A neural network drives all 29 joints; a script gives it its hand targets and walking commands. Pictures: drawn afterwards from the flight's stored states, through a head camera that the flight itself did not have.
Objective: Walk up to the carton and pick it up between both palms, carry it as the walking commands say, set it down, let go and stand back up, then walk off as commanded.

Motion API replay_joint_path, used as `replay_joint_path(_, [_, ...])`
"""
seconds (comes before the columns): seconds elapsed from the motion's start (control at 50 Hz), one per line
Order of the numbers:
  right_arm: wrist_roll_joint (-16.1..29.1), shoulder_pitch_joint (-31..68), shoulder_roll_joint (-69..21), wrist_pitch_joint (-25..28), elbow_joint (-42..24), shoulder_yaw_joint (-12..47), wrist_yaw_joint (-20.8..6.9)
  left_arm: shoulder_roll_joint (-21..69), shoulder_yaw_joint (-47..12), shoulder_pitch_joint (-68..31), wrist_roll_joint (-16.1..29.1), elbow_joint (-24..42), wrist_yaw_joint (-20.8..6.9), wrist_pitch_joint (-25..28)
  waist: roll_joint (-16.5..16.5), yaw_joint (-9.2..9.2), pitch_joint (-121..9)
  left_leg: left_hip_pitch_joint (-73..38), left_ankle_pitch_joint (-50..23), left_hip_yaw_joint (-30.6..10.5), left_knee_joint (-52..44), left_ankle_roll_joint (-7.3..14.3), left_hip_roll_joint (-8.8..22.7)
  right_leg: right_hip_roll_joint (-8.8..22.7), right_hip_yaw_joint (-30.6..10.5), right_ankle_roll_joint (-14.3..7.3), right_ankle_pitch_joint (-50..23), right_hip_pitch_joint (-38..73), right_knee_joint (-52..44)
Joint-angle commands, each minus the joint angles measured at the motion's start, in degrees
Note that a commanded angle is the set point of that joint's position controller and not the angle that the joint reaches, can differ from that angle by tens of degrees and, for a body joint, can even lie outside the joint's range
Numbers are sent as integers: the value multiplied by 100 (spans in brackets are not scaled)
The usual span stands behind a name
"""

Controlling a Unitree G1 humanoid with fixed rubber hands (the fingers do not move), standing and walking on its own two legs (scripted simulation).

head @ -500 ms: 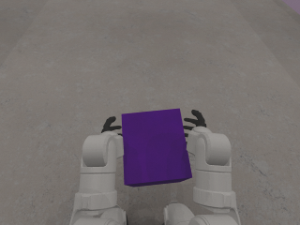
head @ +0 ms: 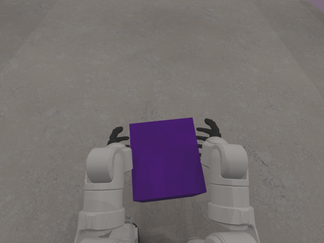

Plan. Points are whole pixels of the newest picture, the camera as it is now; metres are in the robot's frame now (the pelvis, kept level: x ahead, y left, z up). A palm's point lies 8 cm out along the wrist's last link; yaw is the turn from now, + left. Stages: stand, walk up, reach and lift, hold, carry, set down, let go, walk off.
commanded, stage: carry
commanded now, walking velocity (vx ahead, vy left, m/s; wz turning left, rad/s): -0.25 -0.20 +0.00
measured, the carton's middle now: (164, 164) +0.33 +0.01 -0.02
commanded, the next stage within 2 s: none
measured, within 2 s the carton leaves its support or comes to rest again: neither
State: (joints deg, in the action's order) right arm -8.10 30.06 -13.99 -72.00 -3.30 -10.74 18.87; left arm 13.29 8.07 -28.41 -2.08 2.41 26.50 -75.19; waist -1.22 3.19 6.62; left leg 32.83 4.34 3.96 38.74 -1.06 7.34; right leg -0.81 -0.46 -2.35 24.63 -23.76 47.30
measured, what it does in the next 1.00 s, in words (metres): walks backwards: left foot, then right foot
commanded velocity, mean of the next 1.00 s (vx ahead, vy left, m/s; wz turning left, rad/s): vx -0.25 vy -0.20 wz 0.00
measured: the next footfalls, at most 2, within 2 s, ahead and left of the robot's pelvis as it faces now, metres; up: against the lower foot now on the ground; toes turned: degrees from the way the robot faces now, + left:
left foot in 0.22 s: +0.03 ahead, +0.06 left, +0.00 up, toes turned +9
right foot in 0.46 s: -0.10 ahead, -0.22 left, +0.00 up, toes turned +1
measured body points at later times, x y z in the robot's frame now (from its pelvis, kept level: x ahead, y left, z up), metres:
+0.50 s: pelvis -0.20 -0.11 +0.00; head -0.16 -0.11 +0.44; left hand +0.12 +0.02 +0.06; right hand +0.14 -0.21 +0.07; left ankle -0.01 +0.05 -0.69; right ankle -0.14 -0.22 -0.70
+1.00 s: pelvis -0.38 -0.23 +0.00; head -0.33 -0.23 +0.45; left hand -0.07 -0.09 +0.07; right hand -0.03 -0.32 +0.07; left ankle -0.22 -0.06 -0.69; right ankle -0.31 -0.34 -0.70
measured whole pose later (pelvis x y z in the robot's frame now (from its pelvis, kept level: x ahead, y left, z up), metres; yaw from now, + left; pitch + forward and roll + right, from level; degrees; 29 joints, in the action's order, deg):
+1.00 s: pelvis -0.38 -0.23 +0.00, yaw +2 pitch -2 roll -1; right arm -9.6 29.3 -13.7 -69.4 -4.8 -10.8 15.3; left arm 13.7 7.5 -29.2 -1.9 3.8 28.2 -73.4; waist -2.0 3.8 8.5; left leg 34.6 16.4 1.1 43.4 -2.4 8.1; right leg -1.2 1.8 -1.1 17.5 -26.0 45.6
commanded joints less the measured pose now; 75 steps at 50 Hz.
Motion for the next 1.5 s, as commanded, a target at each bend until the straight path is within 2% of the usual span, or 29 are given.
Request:
replay_joint_path(0.0, [2169,2948,-5912,153,-391,3102,-2185,6092,-3433,-4291,2458,862,-3045,409,549,-241,-4390,-1150,1172,-470,-52,34,12,869,-1363,-578,-545,1815,-2233])
replay_joint_path(0.02, [2248,3432,-5822,190,-933,3248,-2201,6228,-3401,-4219,2392,812,-3066,459,2018,-200,-4340,-913,2606,141,1023,-177,-614,1859,-2407,-1093,-1392,1058,-2389])
replay_joint_path(0.1, [2626,3794,-5806,267,-991,3483,-2185,5981,-3286,-4291,2306,958,-3092,400,1034,-236,-4340,-645,2376,122,2730,-100,-609,1588,-1467,-920,-2595,1151,-2111])
replay_joint_path(0.18, [2864,4459,-5721,212,-1183,3439,-2236,5948,-3022,-4469,2176,1002,-2952,429,1069,-210,-4353,-1943,1845,240,406,-87,-566,1244,-826,-621,-2369,1075,-1757])
replay_joint_path(0.2, [2888,4366,-5839,165,-1009,3411,-2274,5909,-2986,-4481,2115,1059,-2894,442,756,-320,-4439,-2721,1393,-209,-519,50,-181,1052,-457,-470,-2118,631,-1140])
replay_joint_path(0.24, [2649,3898,-5796,168,-435,3167,-2348,5904,-3021,-4460,2101,860,-2866,412,-2259,-300,-4097,-2878,537,-4218,-2223,1327,2572,-134,-56,187,787,-1001,875])
replay_joint_path(0.3, [2627,4008,-5739,174,-578,3144,-2415,5748,-3334,-4914,2251,962,-2866,485,-802,-311,-3985,-1981,2450,-2721,-2194,907,1696,48,-450,91,-127,-549,2503])
replay_joint_path(0.42, [2282,3535,-5758,152,-653,3127,-2218,6042,-3417,-4383,2468,838,-3004,382,-690,-215,-4133,-1819,1875,-816,-1168,282,772,31,-2,-186,93,1106,-1161])
replay_joint_path(0.44, [2239,3204,-5844,149,-452,3137,-2191,6080,-3394,-4322,2496,830,-3041,391,153,-208,-4234,-1591,1914,-448,-488,251,273,136,-243,-357,179,1553,-1895])
replay_joint_path(0.46, [2159,3079,-5842,188,-517,3123,-2197,6184,-3393,-4224,2411,619,-3095,398,1341,-230,-4204,-550,2394,-42,467,-136,-419,1466,-2250,-851,186,1602,-2747])
replay_joint_path(0.48, [2349,3619,-5799,221,-981,3276,-2208,6187,-3305,-4310,2416,796,-3128,452,2453,-119,-4039,-80,3058,312,1996,-256,-785,2245,-2993,-1452,-229,886,-2917])
replay_joint_path(0.54, [2630,3970,-5850,287,-943,3462,-2193,6085,-3272,-4404,2347,850,-3127,371,925,-235,-4045,-530,2374,103,3233,-166,-621,1610,-1517,-947,-1397,710,-2441])
replay_joint_path(0.66, [2873,4487,-5866,181,-1061,3425,-2199,5841,-2878,-4357,2080,1109,-2935,448,926,-258,-4528,-2463,1889,27,-529,44,-407,1109,-684,-481,-1722,1190,-1653])
replay_joint_path(0.68, [2700,3860,-5965,139,-632,3340,-2227,5874,-2886,-4064,1991,826,-2899,418,179,-333,-4414,-3165,1276,-1257,-1290,342,383,868,-524,-289,-1945,510,-1053])
replay_joint_path(0.7, [2592,3834,-5759,169,-560,3250,-2279,5946,-2899,-4026,1974,668,-2872,433,-1804,-279,-4264,-3140,210,-4017,-1956,1262,2367,115,-98,142,159,-802,229])
replay_joint_path(0.76, [2672,3844,-5823,196,-636,3252,-2381,5773,-3343,-4728,2189,1088,-2830,519,-644,-358,-4051,-2512,1071,-2894,-1831,1103,1860,77,-603,75,-95,-691,2131])
replay_joint_path(0.88, [2291,3318,-5702,173,-580,3068,-2209,5829,-3541,-4493,2537,1297,-2939,423,-1150,-221,-4239,-2720,-962,-1180,-940,534,1124,13,147,-34,261,511,-884])
replay_joint_path(0.92, [2156,3063,-5639,211,-716,3142,-2139,6020,-3445,-3865,2462,870,-3013,405,-116,-199,-4566,-2073,-817,-708,64,244,506,360,-356,-216,-1059,1583,-1841])
replay_joint_path(0.94, [2058,2869,-5773,191,-610,3093,-2155,6116,-3360,-3948,2367,663,-3051,411,1443,-269,-4393,-993,1605,50,461,-169,-280,1637,-2097,-699,-2202,1588,-2295])
replay_joint_path(0.96, [2195,3422,-5694,244,-1059,3224,-2141,6141,-3395,-4157,2479,962,-3111,450,2348,-228,-4364,-684,2847,362,1448,-118,-597,1929,-2199,-968,-2714,1356,-2361])
replay_joint_path(1.02, [2493,3712,-5736,303,-1192,3499,-2137,6068,-3302,-4136,2324,917,-3147,371,1146,-232,-4383,-412,2544,101,2645,-99,-516,1666,-1554,-888,-2831,1547,-2137])
replay_joint_path(1.12, [2937,4376,-5752,243,-1408,3565,-2214,5883,-3104,-4237,2145,1282,-2924,475,931,-222,-4558,-1919,1824,212,33,-77,-462,1263,-736,-596,-2739,1526,-1620])
replay_joint_path(1.14, [2885,4202,-5844,224,-1209,3506,-2242,5837,-3067,-4231,2080,1312,-2886,483,471,-328,-4504,-2644,1290,-388,-1005,145,-19,1059,-474,-383,-2305,996,-1229])
replay_joint_path(1.18, [2733,3640,-5803,243,-717,3378,-2335,5731,-3115,-4207,2002,1276,-2818,513,-2195,-293,-4406,-2949,-363,-4158,-2073,1507,2621,-105,-188,129,769,-689,886])
replay_joint_path(1.24, [2637,3540,-5862,196,-704,3312,-2374,5782,-3385,-4418,2191,1252,-2855,526,-725,-302,-4131,-2322,385,-2392,-1530,1016,1813,334,-776,26,-1,-502,2128])
replay_joint_path(1.34, [2349,3195,-5751,171,-642,3202,-2220,5807,-3566,-4279,2472,1440,-2940,457,-896,-208,-4330,-2257,-245,-876,-604,465,873,36,64,-82,21,1000,-1200])
replay_joint_path(1.36, [2304,3101,-5802,185,-598,3180,-2198,5908,-3569,-4328,2550,1385,-2996,431,-337,-220,-4302,-1812,2,-664,-202,350,563,98,-93,-191,-176,1459,-1678])
replay_joint_path(1.4, [2315,3371,-5709,225,-1030,3300,-2183,6039,-3356,-4008,2411,928,-3088,455,2458,-202,-4458,-632,2846,248,1281,-167,-555,1979,-2504,-1028,-1478,1320,-2520])
replay_joint_path(1.48, [2514,3513,-5719,273,-1085,3426,-2165,6017,-3207,-3901,2302,828,-3132,359,1386,-273,-4361,-735,2427,214,2193,-155,-506,1487,-1281,-766,-2283,1334,-2139])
